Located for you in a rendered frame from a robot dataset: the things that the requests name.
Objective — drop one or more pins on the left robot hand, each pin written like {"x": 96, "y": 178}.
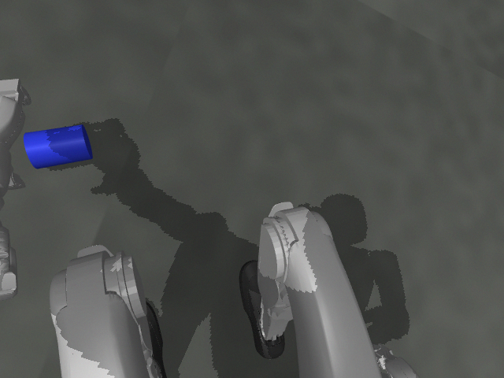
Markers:
{"x": 12, "y": 97}

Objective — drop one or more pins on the left robot arm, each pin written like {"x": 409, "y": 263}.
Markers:
{"x": 8, "y": 258}

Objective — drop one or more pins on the left robot foot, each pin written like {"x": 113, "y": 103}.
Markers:
{"x": 156, "y": 340}

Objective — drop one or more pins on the can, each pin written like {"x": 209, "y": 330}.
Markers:
{"x": 57, "y": 146}

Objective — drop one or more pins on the right robot hand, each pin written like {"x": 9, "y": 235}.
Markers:
{"x": 395, "y": 367}

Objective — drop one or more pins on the right robot foot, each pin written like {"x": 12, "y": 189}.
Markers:
{"x": 251, "y": 297}

